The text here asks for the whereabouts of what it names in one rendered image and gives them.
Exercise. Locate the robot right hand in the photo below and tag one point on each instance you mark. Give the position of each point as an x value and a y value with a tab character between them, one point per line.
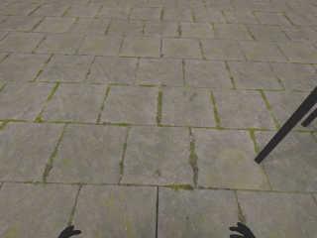
243	229

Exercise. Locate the robot left hand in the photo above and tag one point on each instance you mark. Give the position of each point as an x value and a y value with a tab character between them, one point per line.
68	232

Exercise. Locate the table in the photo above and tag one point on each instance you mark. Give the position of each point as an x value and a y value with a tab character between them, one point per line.
301	111

